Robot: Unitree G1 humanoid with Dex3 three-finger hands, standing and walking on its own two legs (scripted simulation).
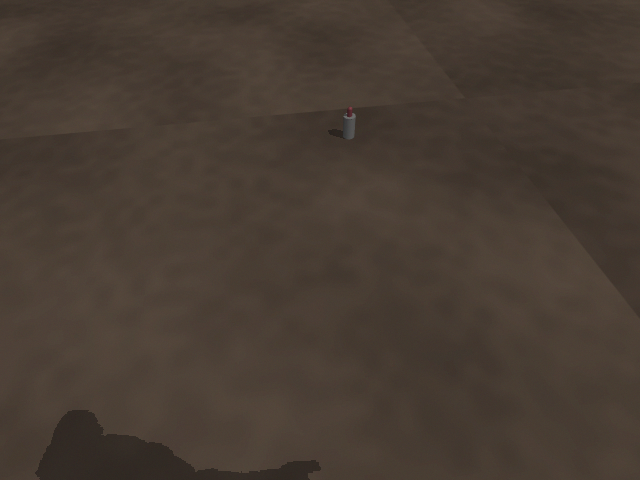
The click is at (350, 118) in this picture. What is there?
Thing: necked bottle
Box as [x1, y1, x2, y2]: [343, 107, 355, 138]
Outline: 348,107 347,112 343,116 343,137 352,138 354,134 355,115 351,112 351,107
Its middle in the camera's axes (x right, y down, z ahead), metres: +0.18 -0.66 +2.13
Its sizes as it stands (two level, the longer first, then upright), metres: 0.066 0.066 0.179
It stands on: the floor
